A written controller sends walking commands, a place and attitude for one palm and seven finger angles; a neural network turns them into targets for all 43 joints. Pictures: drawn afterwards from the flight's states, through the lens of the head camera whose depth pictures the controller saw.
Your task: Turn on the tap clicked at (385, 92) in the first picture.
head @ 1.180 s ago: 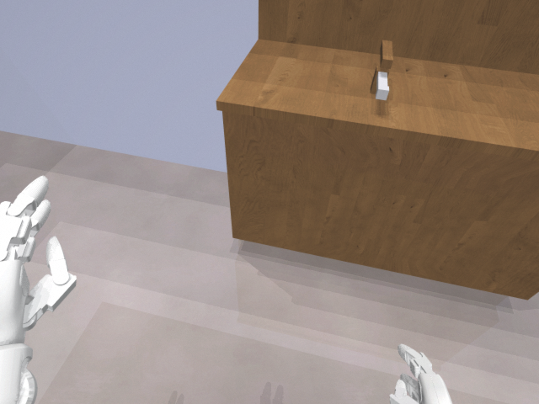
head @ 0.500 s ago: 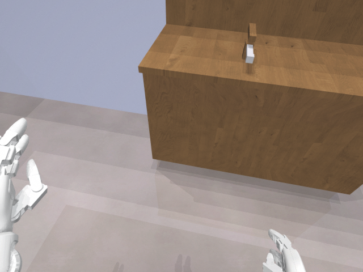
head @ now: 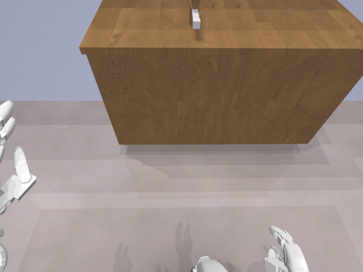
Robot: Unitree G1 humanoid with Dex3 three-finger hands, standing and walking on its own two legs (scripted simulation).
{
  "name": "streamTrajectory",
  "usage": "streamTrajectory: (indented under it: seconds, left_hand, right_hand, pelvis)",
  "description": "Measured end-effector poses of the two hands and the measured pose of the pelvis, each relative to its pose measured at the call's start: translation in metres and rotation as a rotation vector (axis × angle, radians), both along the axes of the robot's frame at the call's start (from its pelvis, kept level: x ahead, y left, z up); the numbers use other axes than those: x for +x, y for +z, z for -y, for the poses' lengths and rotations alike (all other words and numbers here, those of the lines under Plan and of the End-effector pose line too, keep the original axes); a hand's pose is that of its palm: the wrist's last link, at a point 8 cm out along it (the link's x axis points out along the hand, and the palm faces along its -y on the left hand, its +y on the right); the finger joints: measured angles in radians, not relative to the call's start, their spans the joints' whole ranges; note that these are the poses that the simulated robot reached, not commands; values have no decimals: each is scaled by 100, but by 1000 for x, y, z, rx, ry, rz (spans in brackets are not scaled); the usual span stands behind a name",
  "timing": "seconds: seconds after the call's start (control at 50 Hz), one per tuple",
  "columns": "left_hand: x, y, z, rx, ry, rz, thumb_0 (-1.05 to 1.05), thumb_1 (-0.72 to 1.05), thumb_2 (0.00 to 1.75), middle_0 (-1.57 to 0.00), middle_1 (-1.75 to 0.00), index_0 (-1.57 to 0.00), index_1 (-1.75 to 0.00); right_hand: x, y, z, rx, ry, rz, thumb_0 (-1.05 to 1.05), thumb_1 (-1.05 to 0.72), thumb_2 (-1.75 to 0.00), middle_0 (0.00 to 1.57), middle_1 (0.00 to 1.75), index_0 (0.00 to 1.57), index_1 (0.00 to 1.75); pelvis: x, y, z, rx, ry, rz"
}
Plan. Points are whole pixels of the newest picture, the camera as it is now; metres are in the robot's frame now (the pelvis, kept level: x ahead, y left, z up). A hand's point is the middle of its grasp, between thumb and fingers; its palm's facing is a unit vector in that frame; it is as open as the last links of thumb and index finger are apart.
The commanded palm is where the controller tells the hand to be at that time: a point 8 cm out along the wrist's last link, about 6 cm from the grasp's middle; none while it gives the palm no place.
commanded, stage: walk to a spot facing it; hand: left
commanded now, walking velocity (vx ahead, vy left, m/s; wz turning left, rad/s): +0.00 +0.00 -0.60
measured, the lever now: (196, 23) +0.94 +0.02 +0.07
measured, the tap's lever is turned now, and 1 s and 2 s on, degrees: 0 0 0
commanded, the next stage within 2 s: take the last steps up to it in 0.80 s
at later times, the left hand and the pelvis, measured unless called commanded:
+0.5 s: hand (131, 151) +0.26 +0.10 +0.20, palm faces +0.08 -0.87 -0.49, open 7.4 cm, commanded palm +0.22 +0.17 +0.19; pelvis -0.01 -0.06 +0.02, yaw -16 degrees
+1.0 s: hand (179, 111) +0.36 +0.04 +0.19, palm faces +0.13 -0.87 -0.47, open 7.5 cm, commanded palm +0.31 +0.10 +0.19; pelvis +0.07 -0.11 +0.00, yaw -19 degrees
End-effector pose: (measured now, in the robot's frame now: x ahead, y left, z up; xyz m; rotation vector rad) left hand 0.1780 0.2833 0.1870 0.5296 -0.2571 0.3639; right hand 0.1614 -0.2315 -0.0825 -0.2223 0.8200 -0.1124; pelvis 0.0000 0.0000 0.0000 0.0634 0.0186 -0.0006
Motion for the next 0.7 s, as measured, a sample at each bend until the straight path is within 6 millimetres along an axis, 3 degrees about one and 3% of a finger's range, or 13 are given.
streamTrajectory:
  seconds: [0.1,0.18,0.28,0.38,0.48,0.58,0.7]
  left_hand:
    - [9,8,21,-5,-64,7,2,89,90,-21,-30,-21,-30]
    - [25,12,57,10,-154,43,2,89,90,-21,-30,-20,-30]
    - [50,3,101,6,-254,67,2,89,90,-21,-30,-21,-30]
    - [55,2,126,6,-342,-20,2,88,90,-21,-31,-21,-30]
    - [57,25,134,63,-401,15,2,88,90,-22,-31,-21,-30]
    - [65,36,124,44,-370,97,2,88,90,-22,-31,-21,-30]
    - [89,10,108,-57,-282,85,1,89,90,-21,-31,-21,-30]
  right_hand:
    - [-24,4,7,51,-83,54,1,-90,-90,20,30,20,30]
    - [-41,-3,19,90,-120,95,1,-90,-90,20,30,20,30]
    - [-68,-20,52,75,-178,61,1,-90,-90,20,30,21,30]
    - [-107,-4,86,22,-302,-7,1,-90,-90,20,30,20,30]
    - [-135,14,108,-49,-380,-55,1,-91,-90,20,30,20,30]
    - [-135,22,115,-96,-412,-44,1,-91,-90,20,29,20,30]
    - [-99,18,102,-85,-415,33,1,-91,-90,20,29,20,30]
  pelvis:
    - [0,4,6,-40,-96,20]
    - [-1,-1,21,-60,-168,26]
    - [-15,-11,41,-63,-200,36]
    - [-17,5,49,-45,-263,12]
    - [-10,18,55,-32,-279,-8]
    - [6,19,55,-37,-276,-4]
    - [29,11,52,-49,-288,28]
